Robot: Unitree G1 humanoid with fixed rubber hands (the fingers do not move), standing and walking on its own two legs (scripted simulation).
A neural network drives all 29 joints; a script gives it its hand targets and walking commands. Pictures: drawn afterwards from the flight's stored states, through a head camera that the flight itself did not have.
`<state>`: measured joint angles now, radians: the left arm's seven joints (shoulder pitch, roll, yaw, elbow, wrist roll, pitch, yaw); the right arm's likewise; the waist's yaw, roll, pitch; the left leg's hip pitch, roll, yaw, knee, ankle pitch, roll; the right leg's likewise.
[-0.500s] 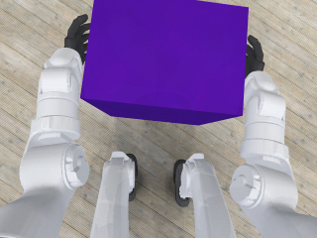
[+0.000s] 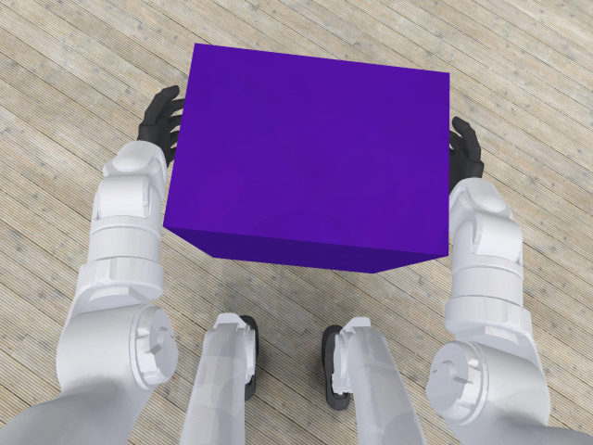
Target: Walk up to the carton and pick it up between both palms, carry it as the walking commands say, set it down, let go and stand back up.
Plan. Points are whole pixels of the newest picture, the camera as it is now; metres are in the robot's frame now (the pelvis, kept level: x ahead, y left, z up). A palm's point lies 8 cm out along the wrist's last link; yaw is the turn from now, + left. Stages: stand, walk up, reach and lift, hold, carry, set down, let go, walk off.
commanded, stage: reach and lift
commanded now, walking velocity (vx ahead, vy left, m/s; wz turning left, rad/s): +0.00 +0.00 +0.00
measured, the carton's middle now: (305, 185) +0.46 +0.00 -0.14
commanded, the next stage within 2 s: none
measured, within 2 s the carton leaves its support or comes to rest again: neither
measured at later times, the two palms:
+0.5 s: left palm (135, 143) +0.45 +0.19 +0.00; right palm (501, 179) +0.42 -0.20 +0.01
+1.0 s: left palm (100, 137) +0.43 +0.19 +0.07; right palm (556, 175) +0.40 -0.20 +0.08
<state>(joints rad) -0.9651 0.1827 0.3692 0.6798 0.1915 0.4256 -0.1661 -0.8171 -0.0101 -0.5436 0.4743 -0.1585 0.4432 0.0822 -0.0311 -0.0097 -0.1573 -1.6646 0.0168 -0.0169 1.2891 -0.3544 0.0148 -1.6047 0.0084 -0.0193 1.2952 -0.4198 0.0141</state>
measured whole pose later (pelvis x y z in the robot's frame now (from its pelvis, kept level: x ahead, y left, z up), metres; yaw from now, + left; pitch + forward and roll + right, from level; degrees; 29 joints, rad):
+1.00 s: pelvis +0.04 +0.00 +0.12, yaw +2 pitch +27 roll -2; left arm -0.58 0.05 0.39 0.49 0.27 0.42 -0.21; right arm -0.50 0.07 -0.49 0.38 -0.23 0.42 0.16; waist -0.06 0.00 -0.11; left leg -0.97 0.01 -0.02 0.71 -0.20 0.01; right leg -0.91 0.00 -0.02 0.70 -0.26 0.01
